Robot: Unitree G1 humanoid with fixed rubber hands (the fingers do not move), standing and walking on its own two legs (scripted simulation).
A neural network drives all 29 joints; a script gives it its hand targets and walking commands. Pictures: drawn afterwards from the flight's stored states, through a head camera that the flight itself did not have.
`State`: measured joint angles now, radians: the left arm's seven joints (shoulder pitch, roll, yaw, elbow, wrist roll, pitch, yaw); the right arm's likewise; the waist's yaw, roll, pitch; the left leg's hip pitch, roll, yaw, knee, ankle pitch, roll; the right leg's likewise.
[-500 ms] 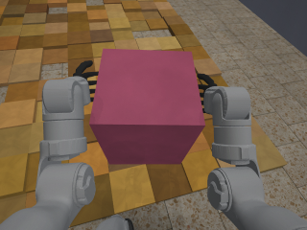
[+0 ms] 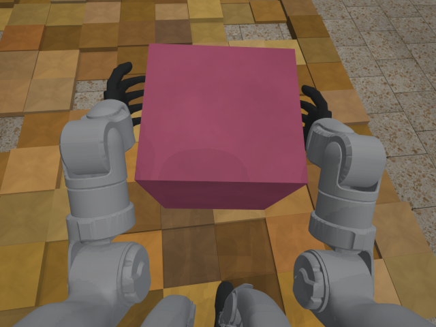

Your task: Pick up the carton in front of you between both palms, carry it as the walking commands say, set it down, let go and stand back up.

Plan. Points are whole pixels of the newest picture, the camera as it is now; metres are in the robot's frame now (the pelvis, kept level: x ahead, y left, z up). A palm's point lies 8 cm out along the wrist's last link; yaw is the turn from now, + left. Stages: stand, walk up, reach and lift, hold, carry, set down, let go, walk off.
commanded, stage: carry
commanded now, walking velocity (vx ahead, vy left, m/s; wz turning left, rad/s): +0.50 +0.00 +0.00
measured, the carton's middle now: (218, 143) +0.40 +0.02 +0.05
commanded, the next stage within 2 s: none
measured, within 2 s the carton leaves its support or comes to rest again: neither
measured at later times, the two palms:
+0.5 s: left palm out of the picture +0.72 +0.20 +0.15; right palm (285, 4) +0.68 -0.09 +0.14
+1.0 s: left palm out of the picture +0.97 +0.27 +0.15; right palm out of the picture +0.99 -0.03 +0.14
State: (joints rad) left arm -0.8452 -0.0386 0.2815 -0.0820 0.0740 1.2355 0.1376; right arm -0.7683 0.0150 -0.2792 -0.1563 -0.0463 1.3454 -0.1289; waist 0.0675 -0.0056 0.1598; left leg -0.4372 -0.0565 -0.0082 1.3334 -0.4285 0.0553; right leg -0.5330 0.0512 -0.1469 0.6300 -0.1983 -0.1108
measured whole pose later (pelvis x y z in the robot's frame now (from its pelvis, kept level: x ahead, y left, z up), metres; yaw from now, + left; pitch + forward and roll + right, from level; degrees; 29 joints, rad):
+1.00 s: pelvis +0.64 +0.07 +0.04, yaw +3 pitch +6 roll +1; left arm -0.58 -0.05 0.23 -0.02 0.04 1.15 0.11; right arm -0.51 0.09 -0.20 -0.09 -0.11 1.25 -0.11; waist 0.10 -0.04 -0.02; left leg -0.60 0.01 0.04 0.87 -0.37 0.01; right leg -0.24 0.01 -0.11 0.40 -0.27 -0.07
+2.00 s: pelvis +1.32 +0.10 +0.02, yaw +1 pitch +4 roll +2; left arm -0.36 -0.11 0.21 -0.14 0.08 1.08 0.08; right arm -0.34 0.11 -0.13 -0.19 -0.13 1.20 -0.12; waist 0.06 0.00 -0.05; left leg -0.72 0.04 0.10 0.76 -0.07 0.03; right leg 0.00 0.03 -0.10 0.32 -0.33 -0.09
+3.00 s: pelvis +1.90 -0.02 +0.01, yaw +0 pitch +4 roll +5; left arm -0.64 -0.02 0.28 -0.04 0.05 1.16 0.12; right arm -0.65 0.06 -0.17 -0.02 -0.08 1.23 -0.17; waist -0.01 -0.07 0.11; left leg -0.57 -0.04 0.17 0.57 -0.06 0.06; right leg -0.18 0.01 -0.15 0.54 -0.23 0.18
